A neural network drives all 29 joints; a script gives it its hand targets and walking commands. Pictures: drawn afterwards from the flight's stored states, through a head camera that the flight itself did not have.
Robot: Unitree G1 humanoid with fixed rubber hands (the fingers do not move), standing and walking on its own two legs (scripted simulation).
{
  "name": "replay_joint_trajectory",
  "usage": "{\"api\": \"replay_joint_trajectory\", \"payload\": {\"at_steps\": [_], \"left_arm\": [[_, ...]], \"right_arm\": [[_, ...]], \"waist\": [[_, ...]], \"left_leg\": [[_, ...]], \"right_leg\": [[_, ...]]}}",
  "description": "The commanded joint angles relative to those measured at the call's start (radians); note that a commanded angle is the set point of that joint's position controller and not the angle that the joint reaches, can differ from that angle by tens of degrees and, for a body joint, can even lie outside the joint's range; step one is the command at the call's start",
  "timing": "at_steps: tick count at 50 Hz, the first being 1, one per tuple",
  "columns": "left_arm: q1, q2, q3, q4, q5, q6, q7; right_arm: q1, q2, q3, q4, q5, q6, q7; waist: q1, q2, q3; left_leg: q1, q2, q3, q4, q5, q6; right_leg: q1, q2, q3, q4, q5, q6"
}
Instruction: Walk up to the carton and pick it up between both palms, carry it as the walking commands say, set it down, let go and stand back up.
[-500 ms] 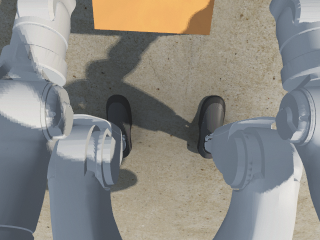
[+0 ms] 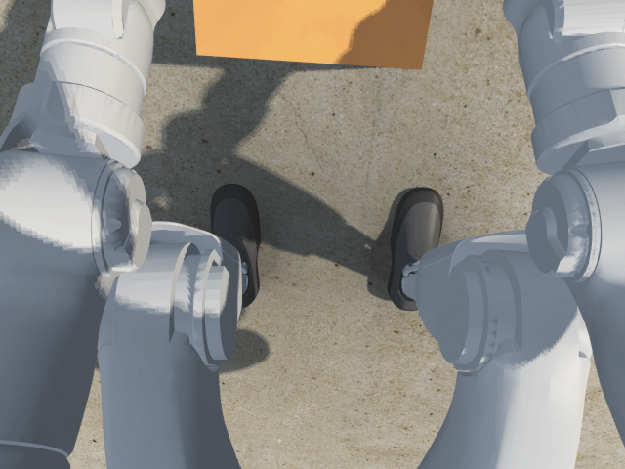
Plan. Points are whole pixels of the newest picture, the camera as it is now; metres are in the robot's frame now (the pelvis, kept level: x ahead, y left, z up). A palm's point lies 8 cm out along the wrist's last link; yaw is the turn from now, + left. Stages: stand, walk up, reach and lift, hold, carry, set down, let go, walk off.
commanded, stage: reach and lift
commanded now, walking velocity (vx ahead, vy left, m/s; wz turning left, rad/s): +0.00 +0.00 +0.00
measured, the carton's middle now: out of the picture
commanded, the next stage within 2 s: none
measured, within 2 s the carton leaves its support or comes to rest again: leaves its support in 0.92 s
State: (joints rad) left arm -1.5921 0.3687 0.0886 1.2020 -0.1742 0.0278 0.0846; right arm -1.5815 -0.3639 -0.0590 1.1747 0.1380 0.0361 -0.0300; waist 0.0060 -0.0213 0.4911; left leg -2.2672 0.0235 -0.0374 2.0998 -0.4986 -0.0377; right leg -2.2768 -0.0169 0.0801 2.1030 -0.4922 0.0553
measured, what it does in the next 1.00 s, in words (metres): stands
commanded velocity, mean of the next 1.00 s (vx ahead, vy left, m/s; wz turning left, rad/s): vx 0.00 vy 0.00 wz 0.00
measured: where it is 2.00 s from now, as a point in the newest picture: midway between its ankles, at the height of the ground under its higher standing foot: (324, 267)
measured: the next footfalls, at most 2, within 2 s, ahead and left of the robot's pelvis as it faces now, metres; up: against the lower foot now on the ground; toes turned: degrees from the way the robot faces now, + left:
none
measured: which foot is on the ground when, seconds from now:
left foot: down 0.00-1.00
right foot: down 0.00-1.00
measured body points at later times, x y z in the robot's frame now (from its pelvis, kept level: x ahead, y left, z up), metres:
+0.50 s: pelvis +0.00 +0.00 +0.00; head +0.40 +0.01 +0.19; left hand +0.56 +0.17 -0.23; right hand +0.56 -0.15 -0.23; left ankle +0.13 +0.14 -0.35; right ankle +0.13 -0.14 -0.35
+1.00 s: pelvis -0.01 +0.00 +0.00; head +0.38 +0.00 +0.21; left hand +0.56 +0.15 -0.21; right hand +0.56 -0.16 -0.21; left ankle +0.13 +0.14 -0.35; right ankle +0.13 -0.14 -0.35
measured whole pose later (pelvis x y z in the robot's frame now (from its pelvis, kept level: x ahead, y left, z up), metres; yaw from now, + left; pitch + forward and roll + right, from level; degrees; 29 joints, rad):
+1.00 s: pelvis -0.01 +0.00 +0.00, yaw +0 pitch +34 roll +1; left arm -1.62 0.34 0.06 1.18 -0.19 0.14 0.13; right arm -1.61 -0.34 -0.08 1.18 0.14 0.14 -0.13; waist -0.01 -0.02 0.53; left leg -2.22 0.02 -0.04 2.12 -0.49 -0.04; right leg -2.23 -0.01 0.09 2.13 -0.49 0.06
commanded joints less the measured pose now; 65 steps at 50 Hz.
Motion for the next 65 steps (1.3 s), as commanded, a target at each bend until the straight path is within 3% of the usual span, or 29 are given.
{"api": "replay_joint_trajectory", "payload": {"at_steps": [1, 2, 5, 6, 7, 11, 12, 13, 17, 19, 20, 21, 22, 23, 25, 26, 30, 36, 41, 42, 45, 49, 51, 53, 56, 57, 58, 60, 65], "left_arm": [[-0.290, -0.255, -0.018, -0.086, 0.022, -0.021, -0.078], [-0.285, -0.207, 0.015, -0.112, 0.032, -0.020, -0.070], [-0.325, -0.390, -0.043, -0.124, 0.023, -0.014, -0.109], [-0.319, -0.406, -0.025, -0.113, 0.042, -0.019, -0.117], [-0.324, -0.464, -0.050, -0.119, 0.030, -0.010, -0.134], [-0.364, -0.653, -0.078, -0.129, 0.035, 0.025, -0.213], [-0.372, -0.700, -0.086, -0.138, 0.056, 0.035, -0.223], [-0.393, -0.690, -0.081, -0.166, 0.054, 0.032, -0.228], [-0.402, -0.737, -0.070, -0.196, 0.044, 0.047, -0.251], [-0.371, -0.748, -0.073, -0.156, 0.068, 0.061, -0.260], [-0.384, -0.755, -0.074, -0.183, 0.067, 0.063, -0.262], [-0.385, -0.755, -0.071, -0.165, 0.066, 0.068, -0.259], [-0.380, -0.770, -0.080, -0.177, 0.048, 0.065, -0.267], [-0.438, -0.746, -0.124, -0.255, 0.027, 0.061, -0.260], [-0.380, -0.804, -0.110, -0.212, 0.025, 0.062, -0.261], [-0.368, -0.798, -0.105, -0.187, 0.057, 0.067, -0.262], [-0.484, -0.801, -0.146, -0.281, -0.003, 0.053, -0.252], [-0.547, -0.854, -0.189, -0.372, -0.039, 0.050, -0.231], [-0.664, -0.897, -0.258, -0.490, -0.116, 0.043, -0.215], [-0.661, -0.894, -0.262, -0.473, -0.117, 0.045, -0.209], [-0.730, -0.910, -0.274, -0.565, -0.139, 0.039, -0.195], [-0.731, -0.952, -0.242, -0.503, -0.104, 0.059, -0.187], [-0.759, -0.960, -0.240, -0.532, -0.104, 0.060, -0.190], [-0.739, -0.974, -0.203, -0.481, -0.081, 0.067, -0.189], [-0.723, -1.001, -0.178, -0.464, -0.072, 0.079, -0.202], [-0.715, -1.026, -0.174, -0.431, -0.062, 0.091, -0.206], [-0.721, -1.035, -0.153, -0.467, -0.057, 0.095, -0.205], [-0.749, -1.021, -0.146, -0.479, -0.043, 0.103, -0.208], [-0.716, -1.054, -0.121, -0.450, -0.008, 0.133, -0.231]], "right_arm": [[-0.259, 0.231, -0.067, -0.006, -0.016, -0.014, 0.037], [-0.224, 0.149, -0.120, -0.011, -0.073, -0.020, 0.021], [-0.253, 0.356, -0.066, 0.017, -0.082, -0.004, 0.058], [-0.259, 0.425, -0.041, 0.023, -0.073, 0.001, 0.074], [-0.285, 0.424, -0.050, -0.006, -0.096, 0.002, 0.081], [-0.353, 0.663, 0.000, -0.066, -0.097, 0.035, 0.147], [-0.323, 0.671, -0.023, -0.031, -0.108, 0.042, 0.160], [-0.323, 0.694, -0.028, -0.040, -0.111, 0.042, 0.167], [-0.328, 0.743, 0.008, -0.074, -0.102, 0.057, 0.189], [-0.309, 0.757, -0.016, -0.034, -0.121, 0.074, 0.198], [-0.339, 0.750, 0.000, -0.075, -0.097, 0.069, 0.204], [-0.331, 0.725, -0.003, -0.066, -0.097, 0.067, 0.201], [-0.338, 0.739, 0.013, -0.078, -0.108, 0.069, 0.199], [-0.369, 0.736, 0.024, -0.108, -0.077, 0.067, 0.200], [-0.337, 0.780, 0.041, -0.097, -0.089, 0.065, 0.202], [-0.367, 0.792, 0.049, -0.126, -0.091, 0.064, 0.203], [-0.429, 0.798, 0.072, -0.164, -0.044, 0.060, 0.193], [-0.514, 0.831, 0.166, -0.268, 0.028, 0.060, 0.183], [-0.533, 0.882, 0.174, -0.325, 0.064, 0.055, 0.162], [-0.584, 0.880, 0.195, -0.344, 0.088, 0.056, 0.162], [-0.615, 0.927, 0.221, -0.384, 0.110, 0.059, 0.158], [-0.705, 0.963, 0.232, -0.410, 0.134, 0.067, 0.162], [-0.730, 0.984, 0.200, -0.438, 0.133, 0.072, 0.161], [-0.743, 1.035, 0.215, -0.410, 0.145, 0.078, 0.173], [-0.744, 1.025, 0.182, -0.408, 0.100, 0.091, 0.176], [-0.756, 1.027, 0.183, -0.408, 0.098, 0.095, 0.181], [-0.823, 1.038, 0.185, -0.495, 0.120, 0.089, 0.180], [-0.727, 1.077, 0.162, -0.369, 0.095, 0.116, 0.196], [-0.754, 1.093, 0.139, -0.428, 0.062, 0.134, 0.206]], "waist": [[-0.061, 0.063, -1.084], [-0.093, 0.073, -1.081], [-0.066, 0.057, -1.071], [-0.028, 0.060, -1.063], [-0.072, 0.070, -1.051], [-0.049, -0.003, -0.991], [-0.073, 0.039, -0.988], [-0.058, 0.053, -0.995], [-0.032, 0.019, -0.995], [-0.057, 0.007, -0.942], [-0.032, 0.050, -0.955], [-0.048, 0.055, -0.966], [-0.058, 0.003, -0.992], [-0.068, 0.053, -1.039], [-0.062, 0.030, -1.045], [-0.031, 0.015, -1.025], [-0.056, 0.028, -1.166], [-0.016, 0.021, -1.387], [-0.059, 0.037, -1.649], [-0.027, 0.041, -1.678], [-0.016, 0.022, -1.826], [0.026, 0.023, -1.825], [0.015, 0.023, -1.821], [0.054, 0.022, -1.813], [0.008, -0.009, -1.758], [0.007, -0.019, -1.753], [0.045, 0.013, -1.828], [0.054, 0.005, -1.747], [0.008, -0.014, -1.799]], "left_leg": [[0.513, -0.083, 0.057, -0.077, 0.189, -0.024], [0.519, -0.091, 0.069, -0.073, 0.177, -0.033], [0.519, -0.101, 0.058, -0.084, 0.177, -0.031], [0.496, -0.104, 0.078, -0.061, 0.212, -0.031], [0.481, -0.104, 0.072, -0.061, 0.209, -0.036], [0.414, -0.119, 0.066, -0.058, 0.182, -0.013], [0.430, -0.120, 0.062, -0.067, 0.186, -0.016], [0.445, -0.121, 0.078, -0.052, 0.185, -0.019], [0.410, -0.120, 0.085, -0.046, 0.187, -0.010], [0.369, -0.125, 0.079, -0.067, 0.139, -0.006], [0.414, -0.120, 0.087, -0.054, 0.173, -0.005], [0.416, -0.119, 0.088, -0.048, 0.164, -0.013], [0.407, -0.123, 0.075, -0.041, 0.175, -0.010], [0.458, -0.115, 0.066, -0.042, 0.221, -0.012], [0.453, -0.126, 0.077, -0.041, 0.223, -0.007], [0.430, -0.130, 0.085, -0.049, 0.217, -0.002], [0.520, -0.130, 0.082, -0.031, 0.250, -0.008], [0.606, -0.128, 0.111, -0.022, 0.322, -0.008], [0.779, -0.133, 0.115, -0.016, 0.398, -0.011], [0.801, -0.132, 0.109, -0.027, 0.404, -0.010], [0.825, -0.131, 0.129, -0.028, 0.423, -0.003], [0.819, -0.135, 0.146, -0.045, 0.364, 0.006], [0.821, -0.137, 0.147, -0.071, 0.340, 0.009], [0.809, -0.136, 0.165, -0.070, 0.301, 0.017], [0.779, -0.141, 0.156, -0.094, 0.252, 0.017], [0.778, -0.142, 0.151, -0.101, 0.233, 0.020], [0.824, -0.146, 0.161, -0.106, 0.251, 0.022], [0.772, -0.148, 0.167, -0.123, 0.205, 0.018], [0.776, -0.146, 0.160, -0.126, 0.196, 0.029]], "right_leg": [[0.522, 0.071, -0.133, -0.062, 0.209, -0.016], [0.553, 0.071, -0.128, -0.079, 0.198, -0.024], [0.524, 0.079, -0.138, -0.072, 0.175, -0.031], [0.542, 0.084, -0.124, -0.069, 0.216, -0.026], [0.535, 0.086, -0.132, -0.068, 0.217, -0.031], [0.528, 0.094, -0.135, -0.061, 0.199, -0.035], [0.505, 0.098, -0.138, -0.056, 0.208, -0.040], [0.505, 0.104, -0.131, -0.056, 0.196, -0.040], [0.527, 0.105, -0.131, -0.052, 0.205, -0.038], [0.492, 0.094, -0.147, -0.053, 0.170, -0.043], [0.473, 0.105, -0.131, -0.055, 0.173, -0.048], [0.492, 0.098, -0.136, -0.063, 0.171, -0.047], [0.508, 0.099, -0.147, -0.049, 0.184, -0.044], [0.506, 0.096, -0.140, -0.033, 0.227, -0.047], [0.526, 0.102, -0.144, -0.036, 0.227, -0.050], [0.525, 0.108, -0.144, -0.047, 0.225, -0.040], [0.578, 0.098, -0.155, -0.032, 0.251, -0.040], [0.707, 0.104, -0.153, -0.033, 0.332, -0.035], [0.779, 0.115, -0.180, -0.035, 0.388, -0.032], [0.758, 0.113, -0.190, -0.025, 0.371, -0.027], [0.846, 0.122, -0.189, -0.030, 0.418, -0.029], [0.826, 0.127, -0.188, -0.059, 0.349, -0.020], [0.844, 0.128, -0.196, -0.074, 0.334, -0.021], [0.821, 0.130, -0.191, -0.089, 0.283, -0.021], [0.807, 0.134, -0.210, -0.115, 0.238, -0.017], [0.800, 0.133, -0.210, -0.118, 0.225, -0.014], [0.829, 0.135, -0.209, -0.119, 0.230, -0.018], [0.793, 0.135, -0.205, -0.134, 0.200, -0.020], [0.840, 0.139, -0.216, -0.145, 0.209, -0.018]]}}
